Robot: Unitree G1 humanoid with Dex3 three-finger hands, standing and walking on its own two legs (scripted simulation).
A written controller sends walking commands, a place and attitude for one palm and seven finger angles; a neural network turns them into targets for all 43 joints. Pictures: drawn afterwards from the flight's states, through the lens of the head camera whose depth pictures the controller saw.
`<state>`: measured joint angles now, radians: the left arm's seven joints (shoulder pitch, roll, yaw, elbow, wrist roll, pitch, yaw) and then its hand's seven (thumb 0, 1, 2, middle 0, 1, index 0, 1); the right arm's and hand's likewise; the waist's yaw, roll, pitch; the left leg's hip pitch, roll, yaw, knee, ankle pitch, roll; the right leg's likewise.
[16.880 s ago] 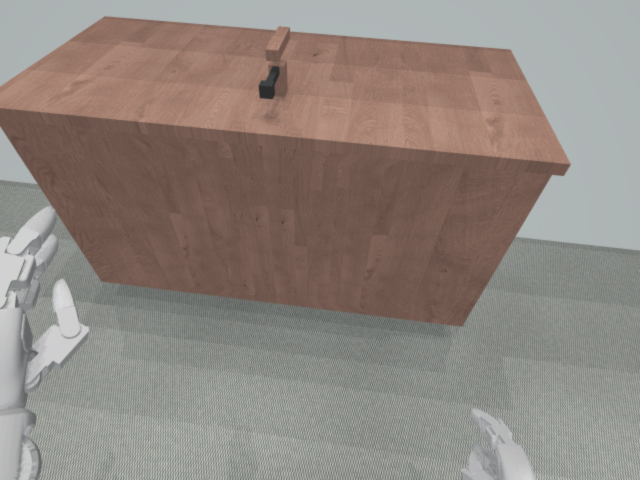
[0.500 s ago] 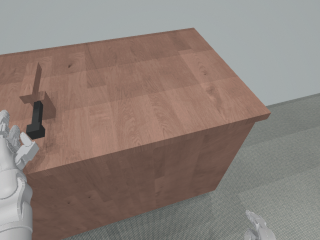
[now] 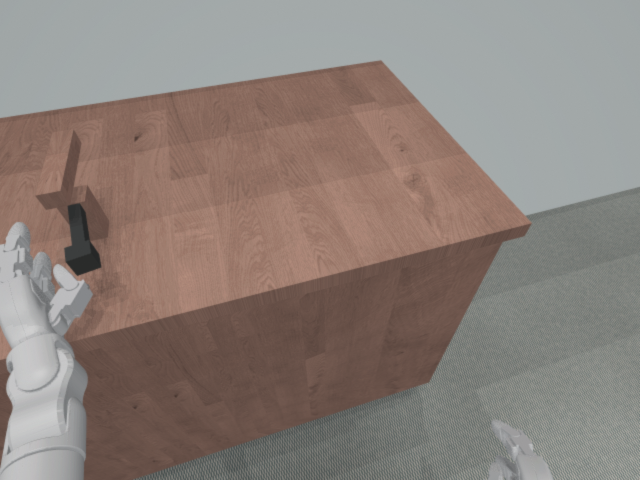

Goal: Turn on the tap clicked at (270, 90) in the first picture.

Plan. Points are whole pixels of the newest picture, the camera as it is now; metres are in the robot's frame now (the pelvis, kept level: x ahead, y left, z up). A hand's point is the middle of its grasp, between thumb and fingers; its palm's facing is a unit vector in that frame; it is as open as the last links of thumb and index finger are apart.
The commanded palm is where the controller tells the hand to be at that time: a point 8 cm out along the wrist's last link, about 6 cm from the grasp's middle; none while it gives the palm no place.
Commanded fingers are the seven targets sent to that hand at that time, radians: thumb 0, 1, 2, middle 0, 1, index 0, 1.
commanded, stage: push the lever round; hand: left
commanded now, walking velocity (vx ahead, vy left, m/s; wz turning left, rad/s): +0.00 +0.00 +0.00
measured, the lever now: (83, 257) +0.34 +0.32 +0.11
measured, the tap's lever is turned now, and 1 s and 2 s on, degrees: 10 35 65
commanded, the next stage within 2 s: none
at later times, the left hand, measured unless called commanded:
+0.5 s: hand (111, 277) +0.32 +0.29 +0.09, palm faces +0.68 -0.73 -0.05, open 7.7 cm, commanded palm +0.28 +0.30 +0.10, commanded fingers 0.00 0.90 0.90 -0.15 -0.15 -0.15 -0.15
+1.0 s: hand (140, 265) +0.34 +0.25 +0.10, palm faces +0.75 -0.66 -0.04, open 7.7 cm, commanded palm +0.29 +0.27 +0.10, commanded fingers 0.00 0.90 0.90 -0.15 -0.15 -0.15 -0.15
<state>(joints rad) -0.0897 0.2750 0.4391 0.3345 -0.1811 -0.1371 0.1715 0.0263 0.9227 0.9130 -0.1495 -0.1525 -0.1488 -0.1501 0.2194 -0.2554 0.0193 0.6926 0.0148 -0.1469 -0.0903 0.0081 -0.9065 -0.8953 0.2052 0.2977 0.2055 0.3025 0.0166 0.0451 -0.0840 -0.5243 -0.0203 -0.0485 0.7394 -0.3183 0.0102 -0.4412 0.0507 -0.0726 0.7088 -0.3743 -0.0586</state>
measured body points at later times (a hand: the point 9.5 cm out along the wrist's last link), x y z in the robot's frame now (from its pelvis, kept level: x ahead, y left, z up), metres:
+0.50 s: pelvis +0.00 +0.00 +0.00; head +0.01 -0.01 +0.45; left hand +0.28 +0.32 +0.10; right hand +0.16 -0.24 -0.10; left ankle +0.03 +0.11 -0.71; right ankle -0.01 -0.08 -0.71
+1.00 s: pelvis +0.00 +0.00 +0.00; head +0.01 -0.01 +0.45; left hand +0.30 +0.28 +0.10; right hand +0.17 -0.23 -0.10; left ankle +0.03 +0.11 -0.71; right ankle -0.01 -0.08 -0.71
